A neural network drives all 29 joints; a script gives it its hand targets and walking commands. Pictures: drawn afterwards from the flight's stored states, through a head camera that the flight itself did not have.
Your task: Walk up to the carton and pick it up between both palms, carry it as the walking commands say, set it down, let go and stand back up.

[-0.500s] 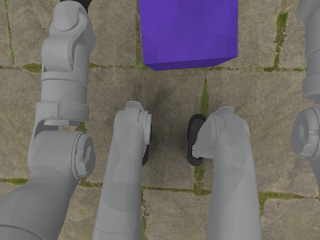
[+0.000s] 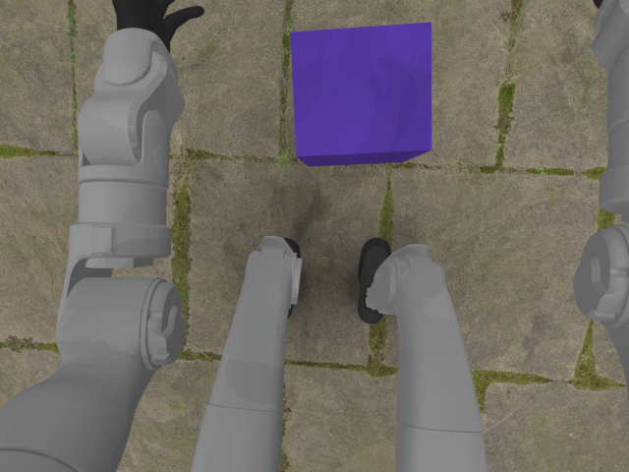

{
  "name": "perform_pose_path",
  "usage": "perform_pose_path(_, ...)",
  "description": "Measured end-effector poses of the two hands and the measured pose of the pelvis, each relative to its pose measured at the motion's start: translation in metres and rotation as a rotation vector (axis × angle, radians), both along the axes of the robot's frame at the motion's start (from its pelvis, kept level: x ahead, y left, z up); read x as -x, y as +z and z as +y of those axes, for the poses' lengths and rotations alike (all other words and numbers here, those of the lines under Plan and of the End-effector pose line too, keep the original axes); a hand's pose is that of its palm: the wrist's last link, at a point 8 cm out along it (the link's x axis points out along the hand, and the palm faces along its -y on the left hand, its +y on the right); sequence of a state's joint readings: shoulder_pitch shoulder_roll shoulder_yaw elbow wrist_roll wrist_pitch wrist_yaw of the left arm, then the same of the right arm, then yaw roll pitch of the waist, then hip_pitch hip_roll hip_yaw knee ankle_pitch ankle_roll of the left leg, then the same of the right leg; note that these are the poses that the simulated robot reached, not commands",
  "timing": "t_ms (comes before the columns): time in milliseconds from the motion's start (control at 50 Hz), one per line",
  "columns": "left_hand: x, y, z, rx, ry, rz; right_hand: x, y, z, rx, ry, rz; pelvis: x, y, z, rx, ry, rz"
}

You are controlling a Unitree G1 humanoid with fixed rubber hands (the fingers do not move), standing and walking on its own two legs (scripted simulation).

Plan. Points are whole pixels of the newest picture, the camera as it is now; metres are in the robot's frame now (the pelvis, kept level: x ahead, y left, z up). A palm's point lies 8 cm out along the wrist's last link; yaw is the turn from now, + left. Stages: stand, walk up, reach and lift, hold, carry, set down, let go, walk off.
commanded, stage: set down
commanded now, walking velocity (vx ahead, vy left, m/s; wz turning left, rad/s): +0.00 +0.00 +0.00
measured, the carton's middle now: (357, 109) +0.53 +0.00 -0.49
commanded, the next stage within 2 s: let go in 0.14 s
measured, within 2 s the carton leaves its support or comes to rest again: neither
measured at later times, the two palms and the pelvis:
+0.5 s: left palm (73, 77) +0.45 +0.23 -0.01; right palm out of the picture +0.51 -0.20 -0.02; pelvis +0.08 +0.00 +0.07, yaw +1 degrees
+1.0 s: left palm out of the picture +0.28 +0.28 +0.08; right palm out of the picture +0.32 -0.20 +0.08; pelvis +0.11 +0.03 +0.14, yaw +1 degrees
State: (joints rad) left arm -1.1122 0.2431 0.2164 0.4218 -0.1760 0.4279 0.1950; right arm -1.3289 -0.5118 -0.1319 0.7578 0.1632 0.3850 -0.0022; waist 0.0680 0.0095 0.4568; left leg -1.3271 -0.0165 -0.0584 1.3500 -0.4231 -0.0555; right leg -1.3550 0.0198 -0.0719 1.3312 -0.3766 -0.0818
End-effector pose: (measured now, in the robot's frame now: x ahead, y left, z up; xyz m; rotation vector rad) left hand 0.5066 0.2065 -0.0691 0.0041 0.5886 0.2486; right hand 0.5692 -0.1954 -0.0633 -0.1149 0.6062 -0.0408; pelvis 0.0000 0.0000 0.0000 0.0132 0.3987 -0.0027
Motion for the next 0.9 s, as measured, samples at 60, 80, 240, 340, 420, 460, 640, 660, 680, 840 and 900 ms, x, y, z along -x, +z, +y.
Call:
perform_pose_path(60, 0.001, 0.006, 0.004, 0.004, 0.005, 0.071, 0.000, 0.011, -0.013, 0.011, -0.015, 0.054, -0.008, 0.005, 0.000, 0.000, 0.004, 0.089)
perform_pose_path(80, 0.001, 0.008, 0.005, 0.007, 0.005, 0.085, 0.001, 0.015, -0.018, 0.016, -0.023, 0.064, -0.011, 0.007, 0.000, 0.000, 0.005, 0.115)
perform_pose_path(240, -0.007, 0.034, 0.008, 0.007, -0.048, 0.052, 0.009, 0.022, -0.027, 0.027, 0.001, 0.079, -0.032, 0.026, -0.002, -0.002, 0.011, 0.208)
perform_pose_path(340, 0.025, 0.027, 0.024, 0.002, -0.054, 0.143, 0.039, 0.005, -0.021, 0.042, 0.032, 0.168, -0.050, 0.045, -0.003, -0.003, 0.014, 0.217)
perform_pose_path(420, 0.047, 0.037, 0.029, -0.013, -0.094, 0.162, 0.050, 0.019, -0.012, 0.050, 0.040, 0.137, -0.065, 0.059, -0.001, -0.001, 0.017, 0.204)
perform_pose_path(460, 0.053, 0.048, 0.026, -0.014, -0.131, 0.156, 0.053, 0.032, -0.008, 0.052, 0.039, 0.118, -0.072, 0.066, 0.000, 0.001, 0.018, 0.190)
perform_pose_path(640, 0.099, 0.098, 0.044, -0.008, -0.137, 0.131, 0.104, 0.082, -0.003, 0.056, 0.018, 0.112, -0.100, 0.098, 0.010, 0.015, 0.024, 0.056)
perform_pose_path(660, 0.104, 0.102, 0.046, -0.007, -0.141, 0.128, 0.112, 0.085, -0.003, 0.058, 0.013, 0.112, -0.102, 0.101, 0.011, 0.017, 0.025, 0.039)
perform_pose_path(680, 0.110, 0.105, 0.046, -0.007, -0.146, 0.126, 0.119, 0.088, -0.004, 0.060, 0.008, 0.112, -0.103, 0.103, 0.013, 0.020, 0.025, 0.023)
perform_pose_path(840, 0.174, 0.126, 0.063, -0.011, -0.118, 0.156, 0.197, 0.108, -0.006, 0.086, 0.000, 0.162, -0.111, 0.125, 0.025, 0.033, 0.030, -0.136)
perform_pose_path(900, 0.200, 0.136, 0.068, -0.009, -0.099, 0.158, 0.221, 0.119, -0.005, 0.087, 0.008, 0.162, -0.113, 0.132, 0.027, 0.034, 0.032, -0.216)
